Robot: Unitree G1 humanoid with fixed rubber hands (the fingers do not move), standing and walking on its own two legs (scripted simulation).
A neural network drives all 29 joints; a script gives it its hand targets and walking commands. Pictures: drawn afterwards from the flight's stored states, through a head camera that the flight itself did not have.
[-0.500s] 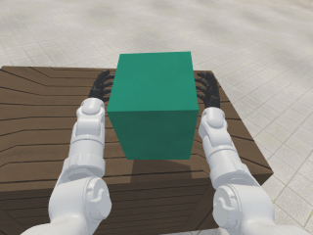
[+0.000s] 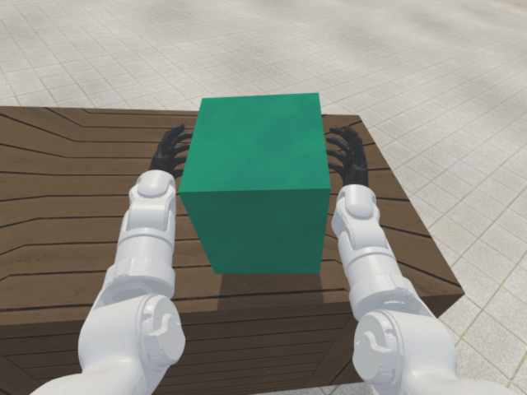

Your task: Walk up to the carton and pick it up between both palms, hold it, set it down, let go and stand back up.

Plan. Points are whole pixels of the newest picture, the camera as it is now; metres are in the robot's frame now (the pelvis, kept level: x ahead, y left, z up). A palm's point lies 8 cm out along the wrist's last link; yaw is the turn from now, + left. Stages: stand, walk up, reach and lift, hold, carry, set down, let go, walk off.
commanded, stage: set down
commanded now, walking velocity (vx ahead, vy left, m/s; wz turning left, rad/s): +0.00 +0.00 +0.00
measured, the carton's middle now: (263, 189) +0.45 -0.04 +0.07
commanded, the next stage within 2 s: none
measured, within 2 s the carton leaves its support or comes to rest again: neither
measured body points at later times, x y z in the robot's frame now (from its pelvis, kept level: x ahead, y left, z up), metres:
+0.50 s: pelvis +0.01 +0.00 +0.00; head +0.02 +0.04 +0.45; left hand +0.46 +0.12 +0.11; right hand +0.41 -0.17 +0.14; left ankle -0.01 +0.13 -0.75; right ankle -0.02 -0.14 -0.75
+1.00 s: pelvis +0.03 +0.00 +0.00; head +0.06 +0.04 +0.45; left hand +0.48 +0.12 +0.08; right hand +0.42 -0.17 +0.10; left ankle -0.01 +0.13 -0.75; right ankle -0.02 -0.14 -0.75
